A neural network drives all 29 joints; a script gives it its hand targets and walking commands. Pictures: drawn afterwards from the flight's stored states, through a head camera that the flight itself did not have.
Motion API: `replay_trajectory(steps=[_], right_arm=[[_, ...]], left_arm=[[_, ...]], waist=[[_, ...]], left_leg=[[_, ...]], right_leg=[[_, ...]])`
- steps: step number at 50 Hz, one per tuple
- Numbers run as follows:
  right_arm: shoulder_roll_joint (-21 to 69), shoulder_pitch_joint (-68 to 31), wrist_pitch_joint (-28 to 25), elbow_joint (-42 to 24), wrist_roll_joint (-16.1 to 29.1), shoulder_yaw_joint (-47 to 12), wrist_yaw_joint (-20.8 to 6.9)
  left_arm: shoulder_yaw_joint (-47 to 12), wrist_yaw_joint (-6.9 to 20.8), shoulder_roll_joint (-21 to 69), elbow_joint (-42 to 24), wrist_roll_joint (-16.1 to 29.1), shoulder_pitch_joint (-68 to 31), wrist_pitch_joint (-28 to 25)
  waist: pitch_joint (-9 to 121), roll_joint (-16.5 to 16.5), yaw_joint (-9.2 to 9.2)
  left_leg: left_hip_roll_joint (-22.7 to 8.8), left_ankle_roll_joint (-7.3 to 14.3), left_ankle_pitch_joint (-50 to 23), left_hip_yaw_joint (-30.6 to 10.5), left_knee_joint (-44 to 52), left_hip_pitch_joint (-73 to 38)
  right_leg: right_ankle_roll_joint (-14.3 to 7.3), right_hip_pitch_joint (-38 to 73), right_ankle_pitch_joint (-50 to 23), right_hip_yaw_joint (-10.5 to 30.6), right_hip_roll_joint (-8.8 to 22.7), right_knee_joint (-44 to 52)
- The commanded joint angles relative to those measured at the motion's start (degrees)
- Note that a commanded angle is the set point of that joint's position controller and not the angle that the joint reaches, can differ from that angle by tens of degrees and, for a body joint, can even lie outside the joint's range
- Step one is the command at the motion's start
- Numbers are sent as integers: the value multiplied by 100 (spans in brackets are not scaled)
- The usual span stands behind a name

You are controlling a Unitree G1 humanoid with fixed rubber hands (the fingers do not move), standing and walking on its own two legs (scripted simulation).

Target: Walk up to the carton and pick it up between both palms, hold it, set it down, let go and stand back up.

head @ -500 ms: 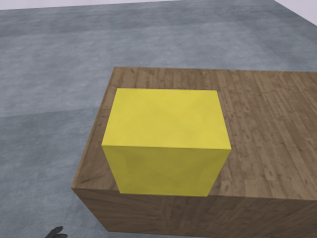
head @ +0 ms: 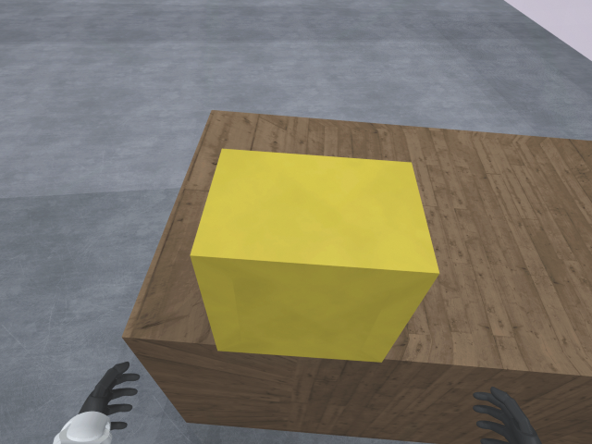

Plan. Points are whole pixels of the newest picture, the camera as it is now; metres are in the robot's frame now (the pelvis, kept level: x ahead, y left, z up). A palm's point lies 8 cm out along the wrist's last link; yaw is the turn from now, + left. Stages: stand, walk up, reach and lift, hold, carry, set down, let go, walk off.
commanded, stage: reach and lift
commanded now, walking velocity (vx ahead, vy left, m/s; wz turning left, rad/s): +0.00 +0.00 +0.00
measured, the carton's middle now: (307, 263) +0.38 +0.01 +0.00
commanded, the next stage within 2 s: none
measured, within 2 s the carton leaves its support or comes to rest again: neither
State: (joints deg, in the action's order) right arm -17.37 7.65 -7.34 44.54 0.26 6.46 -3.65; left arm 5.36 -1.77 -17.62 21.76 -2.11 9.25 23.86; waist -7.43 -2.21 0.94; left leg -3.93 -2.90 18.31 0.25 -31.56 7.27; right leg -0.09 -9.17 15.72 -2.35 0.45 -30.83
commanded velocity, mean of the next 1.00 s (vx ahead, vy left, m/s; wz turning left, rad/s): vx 0.00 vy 0.00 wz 0.00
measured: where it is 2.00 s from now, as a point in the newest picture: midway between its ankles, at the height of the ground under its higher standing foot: outside the picture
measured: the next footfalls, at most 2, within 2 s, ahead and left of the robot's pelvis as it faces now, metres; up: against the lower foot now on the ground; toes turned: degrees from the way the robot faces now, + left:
none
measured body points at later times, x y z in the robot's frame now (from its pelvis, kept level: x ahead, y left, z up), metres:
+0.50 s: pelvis +0.01 +0.02 +0.01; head +0.00 +0.03 +0.46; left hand +0.19 +0.26 -0.04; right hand +0.16 -0.25 -0.04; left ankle -0.01 +0.15 -0.73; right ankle +0.02 -0.12 -0.73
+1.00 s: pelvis +0.02 +0.02 +0.01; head +0.00 +0.03 +0.46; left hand +0.19 +0.25 -0.02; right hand +0.18 -0.23 -0.01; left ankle -0.01 +0.15 -0.73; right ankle +0.02 -0.12 -0.73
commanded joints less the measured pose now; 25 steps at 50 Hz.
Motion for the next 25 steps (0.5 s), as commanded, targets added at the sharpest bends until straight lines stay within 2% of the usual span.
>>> replay_trajectory(steps=[1,5,7,8,9,12,17,25], right_arm=[[-863,-110,-36,-674,39,258,11],[-813,56,23,-914,59,317,8],[-759,63,19,-1094,32,318,31],[-755,28,12,-1219,25,308,30],[-758,61,5,-1250,20,347,30],[-718,96,-34,-1511,31,316,8],[-632,213,-98,-1841,141,298,-50],[-579,416,-359,-1982,456,243,-152]], left_arm=[[145,-4,-697,-901,87,-567,-259],[109,31,-596,-850,153,-373,-385],[98,47,-551,-862,193,-358,-484],[132,44,-549,-790,182,-316,-527],[115,36,-508,-816,199,-293,-582],[160,1,-419,-801,217,-162,-755],[125,-94,-278,-939,260,18,-1091],[-66,-220,-51,-1085,432,287,-1775]], waist=[[702,246,-146],[612,251,-169],[530,139,-140],[525,106,-70],[495,124,-100],[450,111,15],[481,182,115],[524,317,116]], left_leg=[[411,168,-888,569,824,167],[422,137,-947,581,1038,53],[431,163,-916,591,1143,105],[432,174,-910,606,1222,133],[427,152,-943,600,1262,120],[425,154,-956,605,1405,171],[415,111,-1029,592,1547,141],[387,32,-1251,498,1592,-58]], right_leg=[[-46,411,-1231,-50,-126,828],[-55,480,-1129,-24,-168,1050],[-42,577,-1070,1,-173,1136],[-39,635,-1020,21,-175,1167],[-47,645,-1022,7,-193,1183],[-77,756,-917,61,-197,1253],[-119,764,-867,128,-223,1324],[-167,675,-1019,214,-258,1420]])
